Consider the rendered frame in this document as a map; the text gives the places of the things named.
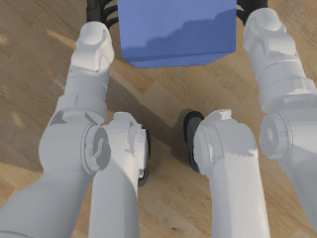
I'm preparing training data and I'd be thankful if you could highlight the carton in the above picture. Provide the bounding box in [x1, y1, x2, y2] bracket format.
[117, 0, 237, 68]

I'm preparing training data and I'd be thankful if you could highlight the robot thigh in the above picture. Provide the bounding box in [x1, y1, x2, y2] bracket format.
[194, 119, 270, 238]
[88, 120, 148, 238]

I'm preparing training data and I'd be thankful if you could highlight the right robot thigh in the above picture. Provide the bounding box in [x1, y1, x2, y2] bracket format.
[194, 119, 270, 238]

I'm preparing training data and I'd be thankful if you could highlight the robot left upper arm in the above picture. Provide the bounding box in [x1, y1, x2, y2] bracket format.
[0, 122, 112, 238]

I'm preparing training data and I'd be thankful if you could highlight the left robot forearm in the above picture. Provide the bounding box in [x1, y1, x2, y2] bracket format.
[39, 21, 115, 161]

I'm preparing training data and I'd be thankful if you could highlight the robot right upper arm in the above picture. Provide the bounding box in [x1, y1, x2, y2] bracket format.
[259, 107, 317, 234]

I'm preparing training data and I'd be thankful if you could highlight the left robot thigh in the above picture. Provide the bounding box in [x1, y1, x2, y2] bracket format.
[88, 120, 148, 238]

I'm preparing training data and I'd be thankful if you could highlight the right robot forearm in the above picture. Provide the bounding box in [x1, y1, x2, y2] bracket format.
[243, 8, 317, 114]

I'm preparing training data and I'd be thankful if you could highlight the robot right hand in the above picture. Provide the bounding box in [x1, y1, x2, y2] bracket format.
[236, 0, 268, 27]

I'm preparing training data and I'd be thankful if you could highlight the robot left hand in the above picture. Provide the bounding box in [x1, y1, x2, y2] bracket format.
[86, 0, 119, 30]

